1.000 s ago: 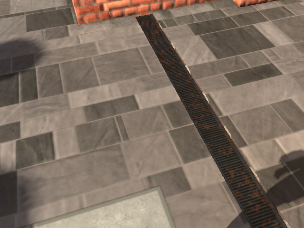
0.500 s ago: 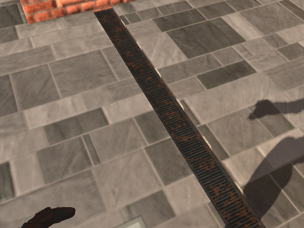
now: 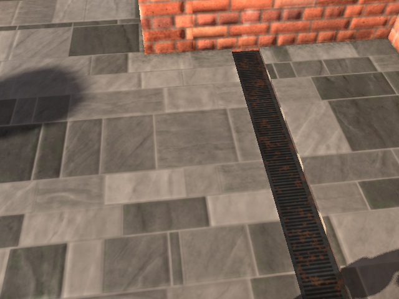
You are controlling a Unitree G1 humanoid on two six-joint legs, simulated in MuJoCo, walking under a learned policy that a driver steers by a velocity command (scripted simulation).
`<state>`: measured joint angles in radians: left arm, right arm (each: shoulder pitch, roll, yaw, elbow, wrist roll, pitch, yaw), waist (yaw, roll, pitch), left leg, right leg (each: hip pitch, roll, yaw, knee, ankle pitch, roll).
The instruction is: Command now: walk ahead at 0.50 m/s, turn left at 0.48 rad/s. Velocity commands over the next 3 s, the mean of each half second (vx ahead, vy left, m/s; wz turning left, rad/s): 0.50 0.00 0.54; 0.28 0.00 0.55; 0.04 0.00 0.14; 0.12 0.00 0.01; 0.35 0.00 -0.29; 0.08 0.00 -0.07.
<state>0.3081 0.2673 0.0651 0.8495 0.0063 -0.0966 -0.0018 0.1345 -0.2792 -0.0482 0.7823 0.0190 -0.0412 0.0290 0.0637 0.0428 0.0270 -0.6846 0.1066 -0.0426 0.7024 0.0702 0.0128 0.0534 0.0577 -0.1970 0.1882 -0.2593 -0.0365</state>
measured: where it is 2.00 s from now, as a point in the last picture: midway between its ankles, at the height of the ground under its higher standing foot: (184, 275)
